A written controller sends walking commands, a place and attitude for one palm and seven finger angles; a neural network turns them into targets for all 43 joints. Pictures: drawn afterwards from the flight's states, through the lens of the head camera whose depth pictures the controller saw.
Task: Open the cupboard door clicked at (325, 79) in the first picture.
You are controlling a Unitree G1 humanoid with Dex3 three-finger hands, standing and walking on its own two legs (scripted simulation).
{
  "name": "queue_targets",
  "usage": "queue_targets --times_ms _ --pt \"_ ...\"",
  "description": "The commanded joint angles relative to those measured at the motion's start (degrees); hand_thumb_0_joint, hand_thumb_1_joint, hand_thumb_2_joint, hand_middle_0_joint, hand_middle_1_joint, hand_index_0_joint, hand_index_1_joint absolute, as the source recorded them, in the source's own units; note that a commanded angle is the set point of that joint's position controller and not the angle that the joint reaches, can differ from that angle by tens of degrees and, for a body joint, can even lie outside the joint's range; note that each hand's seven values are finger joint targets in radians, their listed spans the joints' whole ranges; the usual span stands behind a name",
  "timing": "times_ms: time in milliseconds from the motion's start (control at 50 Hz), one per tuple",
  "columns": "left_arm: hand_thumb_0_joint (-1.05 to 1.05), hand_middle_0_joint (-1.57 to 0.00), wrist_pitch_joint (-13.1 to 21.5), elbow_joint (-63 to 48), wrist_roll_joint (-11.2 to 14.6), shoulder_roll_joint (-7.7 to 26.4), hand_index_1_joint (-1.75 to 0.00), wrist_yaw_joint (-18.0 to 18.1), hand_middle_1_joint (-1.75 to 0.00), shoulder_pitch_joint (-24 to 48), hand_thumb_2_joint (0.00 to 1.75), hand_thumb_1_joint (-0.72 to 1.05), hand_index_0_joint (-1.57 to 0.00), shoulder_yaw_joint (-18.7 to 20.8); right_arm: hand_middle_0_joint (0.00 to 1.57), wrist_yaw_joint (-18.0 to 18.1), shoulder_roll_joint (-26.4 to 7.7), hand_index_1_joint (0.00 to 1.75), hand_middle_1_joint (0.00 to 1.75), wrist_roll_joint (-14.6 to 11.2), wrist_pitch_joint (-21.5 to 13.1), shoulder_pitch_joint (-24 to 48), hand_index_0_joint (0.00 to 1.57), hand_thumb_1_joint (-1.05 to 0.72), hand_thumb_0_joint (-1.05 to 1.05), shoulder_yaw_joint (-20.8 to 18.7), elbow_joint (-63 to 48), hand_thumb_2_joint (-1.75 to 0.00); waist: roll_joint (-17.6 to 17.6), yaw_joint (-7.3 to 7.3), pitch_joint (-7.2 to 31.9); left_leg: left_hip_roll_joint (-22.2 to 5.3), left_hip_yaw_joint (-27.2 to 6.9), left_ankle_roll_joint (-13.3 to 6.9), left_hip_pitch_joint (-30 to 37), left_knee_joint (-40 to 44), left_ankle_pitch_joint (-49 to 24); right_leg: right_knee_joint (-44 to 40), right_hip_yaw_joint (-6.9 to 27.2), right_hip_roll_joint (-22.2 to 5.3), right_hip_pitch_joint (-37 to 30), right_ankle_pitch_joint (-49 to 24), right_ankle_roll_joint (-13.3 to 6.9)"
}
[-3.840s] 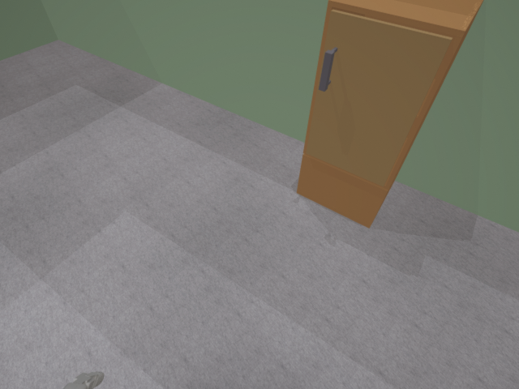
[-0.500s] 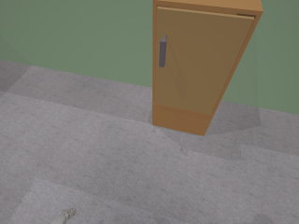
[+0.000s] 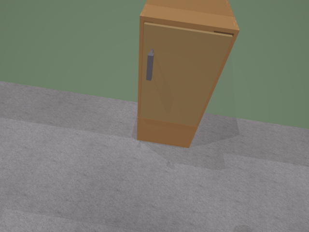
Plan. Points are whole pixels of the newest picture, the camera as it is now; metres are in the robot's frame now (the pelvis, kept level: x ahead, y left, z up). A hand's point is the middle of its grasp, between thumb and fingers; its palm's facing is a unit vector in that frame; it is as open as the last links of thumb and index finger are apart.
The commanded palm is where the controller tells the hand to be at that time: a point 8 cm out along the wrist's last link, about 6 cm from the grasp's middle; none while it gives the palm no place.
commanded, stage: take the last steps up to it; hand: left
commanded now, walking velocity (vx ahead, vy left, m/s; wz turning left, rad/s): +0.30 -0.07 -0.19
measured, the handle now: (150, 64) +0.81 +0.07 -0.03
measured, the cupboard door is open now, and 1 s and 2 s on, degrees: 0 0 0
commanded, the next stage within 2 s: come to a stop and stand still in 0.80 s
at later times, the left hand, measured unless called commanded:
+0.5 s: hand (117, 224) +0.17 +0.11 -0.16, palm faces -0.12 -0.97 -0.19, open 7.4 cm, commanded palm none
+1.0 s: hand out of the picture +0.16 +0.07 -0.18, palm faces +0.06 -0.99 -0.11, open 7.4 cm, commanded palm none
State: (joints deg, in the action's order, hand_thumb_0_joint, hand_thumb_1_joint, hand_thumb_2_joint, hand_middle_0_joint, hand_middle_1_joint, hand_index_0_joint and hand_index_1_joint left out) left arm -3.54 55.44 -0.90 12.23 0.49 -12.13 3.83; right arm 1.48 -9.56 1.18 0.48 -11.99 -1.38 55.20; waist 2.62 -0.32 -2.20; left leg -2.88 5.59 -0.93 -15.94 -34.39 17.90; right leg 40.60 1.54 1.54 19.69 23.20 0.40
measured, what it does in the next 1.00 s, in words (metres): walks ahead: right foot, then left foot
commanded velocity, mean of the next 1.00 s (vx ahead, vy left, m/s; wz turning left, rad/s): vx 0.18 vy -0.03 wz -0.01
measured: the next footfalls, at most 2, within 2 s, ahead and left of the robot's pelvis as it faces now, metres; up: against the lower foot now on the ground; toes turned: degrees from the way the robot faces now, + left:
right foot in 0.48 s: +0.13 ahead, -0.18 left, +0.00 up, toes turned -13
left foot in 0.96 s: +0.36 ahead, +0.02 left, +0.00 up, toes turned +5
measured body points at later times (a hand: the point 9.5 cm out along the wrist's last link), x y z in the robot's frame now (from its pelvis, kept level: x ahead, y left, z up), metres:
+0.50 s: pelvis +0.07 -0.06 +0.00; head +0.09 -0.07 +0.45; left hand +0.18 +0.16 -0.14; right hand -0.06 -0.26 -0.15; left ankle +0.01 +0.10 -0.73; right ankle +0.10 -0.17 -0.73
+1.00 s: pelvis +0.25 -0.07 -0.01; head +0.28 -0.05 +0.44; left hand +0.16 +0.12 -0.17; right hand +0.34 -0.29 -0.15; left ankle +0.32 +0.01 -0.73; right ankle +0.10 -0.17 -0.72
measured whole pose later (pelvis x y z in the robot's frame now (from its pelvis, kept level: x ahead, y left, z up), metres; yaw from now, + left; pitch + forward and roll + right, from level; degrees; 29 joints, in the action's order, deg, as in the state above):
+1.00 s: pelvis +0.25 -0.07 -0.01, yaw -2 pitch +0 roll -1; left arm 1.9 67.2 -0.8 5.8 2.0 -23.9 0.4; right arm 0.3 -8.5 1.4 -2.4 -6.3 -1.6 58.4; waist 1.3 -2.5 -4.4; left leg -2.5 7.3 -3.2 -23.7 -36.0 11.5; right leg 33.3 -9.0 -2.3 2.2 26.4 1.1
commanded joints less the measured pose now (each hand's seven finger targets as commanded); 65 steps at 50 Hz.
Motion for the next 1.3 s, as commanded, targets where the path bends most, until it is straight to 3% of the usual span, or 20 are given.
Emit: queue_targets --times_ms 0,80,280,360,420,440,460,480,540,620,700,860,900,920,940,960,980,1040,1140,1280 --pt "0.00 -0.20 1.09 -3.40 -1.42 6.05 -0.30 -1.31 -0.30 0.84 0.90 0.90 -0.20 2.49 0.20 1.06 -10.45 0.30 0.30 0.84 -1.43 -3.80 0.20 -0.90 0.00 -2.03 -2.28 -0.90 -14.46 1.20 -3.49 -17.27 -21.33 -3.19 0.99 27.79 17.22 22.75 1.74 -2.01 13.27 0.73 0.47" --pt "0.00 -0.20 2.16 -0.69 -1.09 3.48 -0.30 -2.30 -0.30 -2.23 0.90 0.90 -0.20 1.64 0.20 0.99 -8.63 0.30 0.30 0.41 -3.03 -7.06 0.20 -0.90 0.00 -1.89 -0.64 -0.90 -10.81 1.31 -0.79 -12.85 -11.43 -2.60 7.94 25.49 7.11 25.72 -0.60 -2.93 15.51 -7.34 1.39" --pt "0.00 -0.20 2.85 -0.46 -0.72 0.83 -0.30 -2.62 -0.30 4.94 0.90 0.90 -0.20 0.12 0.20 0.58 -7.77 0.30 0.30 0.78 -3.67 -16.86 0.20 -0.90 0.00 -2.77 5.83 -0.90 -11.09 4.54 -3.86 -16.87 -9.13 -7.06 13.00 26.18 -0.93 7.11 -4.44 -7.59 14.51 -5.57 1.59" --pt "0.00 -0.20 3.72 -0.11 -0.42 -0.03 -0.30 -2.64 -0.30 4.83 0.90 0.90 -0.20 -0.07 0.20 -0.01 -8.56 0.30 0.30 1.03 -3.18 -14.99 0.20 -0.90 0.00 -3.19 6.65 -0.90 -12.67 3.60 -3.62 -16.56 -7.24 -6.79 7.79 24.32 1.62 -2.72 -7.07 -6.38 5.47 -3.29 0.62" --pt "0.00 -0.20 4.78 3.29 -0.48 0.56 -0.30 -2.21 -0.30 -3.14 0.90 0.90 -0.20 0.47 0.20 -0.29 -7.59 0.30 0.30 0.73 -2.79 -12.99 0.20 -0.90 0.00 -2.99 7.31 -0.90 -8.99 -0.49 -0.58 -12.64 -3.29 -3.65 1.87 15.35 3.18 -13.25 -9.96 -3.21 -10.04 -9.88 -0.01" --pt "0.00 -0.20 5.46 5.26 -0.59 3.26 -0.30 -1.73 -0.30 -8.97 0.90 0.90 -0.20 1.00 0.20 -0.68 -6.14 0.30 0.30 0.33 -2.91 -12.71 0.20 -0.90 0.00 -2.79 7.45 -0.90 -2.86 -3.29 2.42 -9.49 0.14 -1.58 -3.65 5.71 3.55 -17.25 -6.34 -5.64 -20.13 -9.05 -1.31" --pt "0.00 -0.20 6.36 7.09 -0.95 9.21 -0.30 -0.90 -0.30 -15.40 0.90 0.90 -0.20 2.18 0.20 -1.14 -1.85 0.30 0.30 -0.31 -3.08 -12.71 0.20 -0.90 0.00 -1.68 6.17 -0.90 12.47 -5.71 4.73 -3.54 6.31 1.02 -17.10 -11.38 12.00 -23.39 11.19 -19.55 -29.85 2.44 -5.71" --pt "0.00 -0.20 6.27 7.88 -0.01 12.22 -0.30 -0.27 -0.30 -19.32 0.90 0.90 -0.20 2.35 0.20 -1.33 -2.77 0.30 0.30 -0.10 -2.80 -8.41 0.20 -0.90 0.00 -1.38 3.50 -0.90 15.38 -6.93 4.61 -1.24 1.53 0.75 -22.95 -23.19 17.65 -30.67 24.05 -26.26 -27.85 5.45 -9.18" --pt "0.00 -0.20 6.55 6.08 0.14 5.46 -0.30 0.32 -0.30 -9.34 0.90 0.90 -0.20 0.96 0.20 -1.57 -2.74 0.30 0.30 0.20 -2.16 -7.96 0.20 -0.90 0.00 -2.72 4.92 -0.90 8.35 -2.05 -2.79 -5.20 -3.91 -0.16 -22.37 -32.25 4.42 -33.44 15.87 -22.64 -14.07 8.68 -8.17" --pt "0.00 -0.20 8.03 5.41 -0.12 -0.23 -0.30 0.54 -0.30 -8.05 0.90 0.90 -0.20 -1.07 0.20 -1.70 -0.06 0.30 0.30 0.59 -1.43 -10.59 0.20 -0.90 0.00 -2.31 6.85 -0.90 1.77 1.30 -4.28 -5.24 -2.50 1.89 -18.08 -28.17 -3.63 -30.70 -0.52 -17.05 -10.96 -21.82 -7.16" --pt "0.00 -0.20 8.73 6.28 -0.14 0.48 -0.30 0.81 -0.30 -10.29 0.90 0.90 -0.20 -1.63 0.20 -2.03 -0.58 0.30 0.30 0.35 -1.08 -6.56 0.20 -0.90 0.00 -2.23 4.81 -0.90 3.28 1.45 -3.90 -4.71 -1.67 2.61 -20.03 -22.68 -5.96 -28.89 -3.47 -16.64 -14.88 -37.16 -8.11" --pt "0.00 -0.20 8.12 8.43 -0.66 3.13 -0.30 1.34 -0.30 -13.58 0.90 0.90 -0.20 -1.15 0.20 -2.68 -1.37 0.30 0.30 -0.05 -2.00 3.52 0.20 -0.90 0.00 -1.48 0.92 -0.90 2.04 -0.52 -4.63 -2.12 0.84 0.31 -13.13 -5.90 -5.01 -24.54 -3.38 -17.96 -17.67 -43.68 -8.73" --pt "0.00 -0.20 7.60 8.77 -0.45 3.00 -0.30 1.65 -0.30 -12.45 0.90 0.90 -0.20 -1.16 0.20 -1.78 -1.74 0.30 0.30 0.18 -2.43 -0.74 0.20 -0.90 0.00 -1.21 2.25 -0.90 2.33 1.86 -2.26 0.62 1.80 -0.40 -4.68 0.90 -8.45 -16.39 -5.62 -15.62 -17.88 -52.15 -6.89" --pt "0.00 -0.20 7.11 8.94 -0.17 2.24 -0.30 1.96 -0.30 -12.24 0.90 0.90 -0.20 -1.53 0.20 -1.17 -2.90 0.30 0.30 0.39 -2.78 -6.47 0.20 -0.90 0.00 -1.29 4.36 -0.90 0.78 3.87 1.99 0.83 0.83 -0.49 4.06 5.88 -21.82 -7.55 -7.40 -12.91 -16.88 -51.43 -4.24" --pt "0.00 -0.20 6.58 8.55 0.42 0.28 -0.30 2.23 -0.30 -13.83 0.90 0.90 -0.20 -2.14 0.20 -0.36 -7.08 0.30 0.30 0.64 -3.22 -11.47 0.20 -0.90 0.00 -1.74 5.38 -0.90 -6.56 4.48 8.02 -7.98 -6.72 -3.00 16.94 4.74 -46.78 1.69 -9.16 -8.39 -8.50 -34.14 -0.86" --pt "0.00 -0.20 6.15 8.92 1.70 -2.30 -0.30 2.47 -0.30 -18.23 0.90 0.90 -0.20 -3.00 0.20 0.34 -10.00 0.30 0.30 -0.01 -3.22 -13.17 0.20 -0.90 0.00 -1.81 5.65 -0.90 -15.97 3.12 15.17 -19.91 -17.98 -9.93 25.57 4.53 -74.66 10.50 -7.92 -3.78 -2.08 3.12 1.23" --pt "0.00 -0.20 5.54 9.44 1.32 -1.51 -0.30 2.82 -0.30 -19.26 0.90 0.90 -0.20 -2.80 0.20 1.04 -10.12 0.30 0.30 -1.14 -2.48 -10.91 0.20 -0.90 0.00 -1.45 5.63 -0.90 -13.64 2.06 14.92 -21.60 -16.52 -12.87 21.44 8.17 -77.40 15.63 -2.96 -4.03 -4.42 14.82 0.88" --pt "0.00 -0.20 3.23 7.95 0.40 -0.82 -0.30 3.12 -0.30 -12.43 0.90 0.90 -0.20 -2.16 0.20 2.10 -7.73 0.30 0.30 -1.19 -1.44 -1.79 0.20 -0.90 0.00 -1.51 3.63 -0.90 -8.00 0.91 3.23 -19.39 -11.88 -11.51 8.86 12.15 -63.54 18.65 0.08 -6.70 0.71 9.79 1.84" --pt "0.00 -0.20 0.63 4.41 -0.26 1.00 -0.30 2.22 -0.30 -11.23 0.90 0.90 -0.20 0.38 0.20 2.22 -8.28 0.30 0.30 -0.71 -0.44 -0.68 0.20 -0.90 0.00 -3.15 2.11 -0.90 -5.71 0.36 9.01 -18.24 -8.80 -10.44 9.88 12.44 -53.70 28.24 0.89 -4.23 5.51 3.20 2.52" --pt "0.00 -0.20 -0.69 0.11 -0.35 1.30 -0.30 1.14 -0.30 -6.08 0.90 0.90 -0.20 1.16 0.20 1.15 -8.63 0.30 0.30 0.25 0.01 3.85 0.20 -0.90 0.00 -3.87 -0.29 -0.90 -14.20 0.12 6.24 -15.10 -7.21 -8.91 2.65 15.65 -25.21 19.78 -0.78 -4.35 4.14 0.73 2.64"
